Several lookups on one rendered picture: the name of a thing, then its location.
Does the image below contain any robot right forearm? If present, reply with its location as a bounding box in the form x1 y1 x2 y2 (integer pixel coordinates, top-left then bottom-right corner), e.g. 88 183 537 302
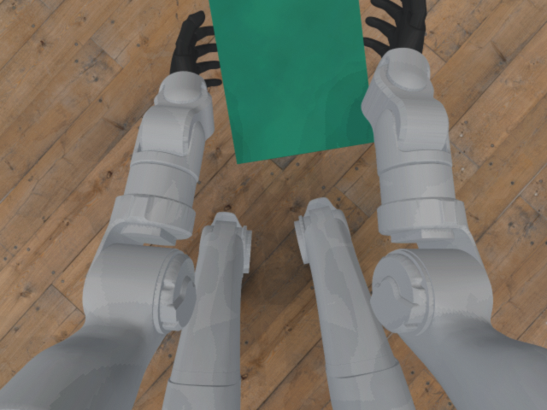
361 48 488 276

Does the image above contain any right robot upper arm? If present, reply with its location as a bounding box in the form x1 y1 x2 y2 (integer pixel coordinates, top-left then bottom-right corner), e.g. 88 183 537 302
370 249 547 410

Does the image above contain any right robot hand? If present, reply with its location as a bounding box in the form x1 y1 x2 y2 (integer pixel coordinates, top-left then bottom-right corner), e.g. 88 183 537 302
363 0 427 58

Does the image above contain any left robot upper arm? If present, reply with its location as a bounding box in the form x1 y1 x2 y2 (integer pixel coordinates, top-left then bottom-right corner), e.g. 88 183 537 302
0 243 197 410

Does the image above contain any carton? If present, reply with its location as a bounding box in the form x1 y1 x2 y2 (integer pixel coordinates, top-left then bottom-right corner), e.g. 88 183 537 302
209 0 374 164

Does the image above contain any left robot thigh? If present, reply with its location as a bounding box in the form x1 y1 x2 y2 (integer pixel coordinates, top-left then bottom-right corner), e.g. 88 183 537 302
162 220 252 410

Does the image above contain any robot left shin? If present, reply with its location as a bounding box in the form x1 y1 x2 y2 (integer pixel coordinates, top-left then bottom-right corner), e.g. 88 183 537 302
199 212 243 249

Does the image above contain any left robot hand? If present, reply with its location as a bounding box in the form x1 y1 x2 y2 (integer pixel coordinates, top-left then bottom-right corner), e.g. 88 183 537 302
169 10 222 88

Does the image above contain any robot left forearm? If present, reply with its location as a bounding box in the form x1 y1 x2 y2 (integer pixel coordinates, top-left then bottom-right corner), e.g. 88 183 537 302
82 71 215 312

